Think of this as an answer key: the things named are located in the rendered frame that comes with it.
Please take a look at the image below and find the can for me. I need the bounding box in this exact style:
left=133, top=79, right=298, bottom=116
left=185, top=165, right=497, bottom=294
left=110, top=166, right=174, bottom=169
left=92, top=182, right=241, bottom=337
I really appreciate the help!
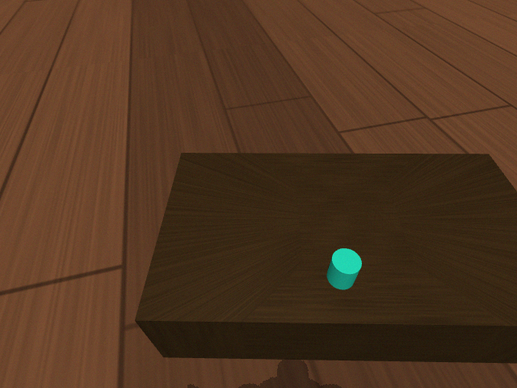
left=327, top=248, right=362, bottom=290

